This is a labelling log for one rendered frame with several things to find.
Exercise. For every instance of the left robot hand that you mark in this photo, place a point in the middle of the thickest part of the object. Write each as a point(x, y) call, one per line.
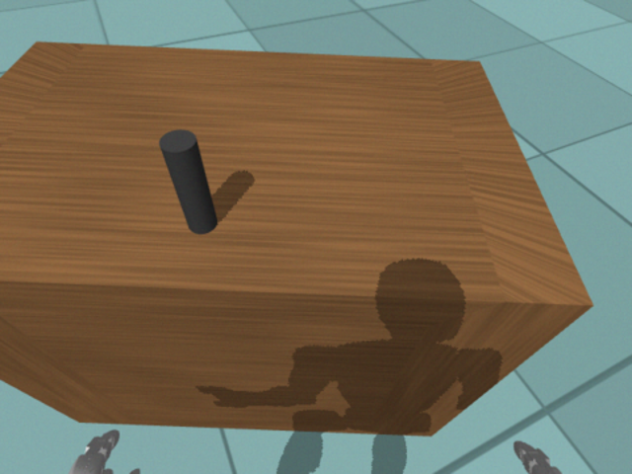
point(96, 455)

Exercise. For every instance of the can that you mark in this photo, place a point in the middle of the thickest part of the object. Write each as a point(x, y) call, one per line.
point(182, 157)

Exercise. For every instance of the right robot hand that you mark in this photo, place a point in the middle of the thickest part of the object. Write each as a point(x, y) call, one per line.
point(534, 460)

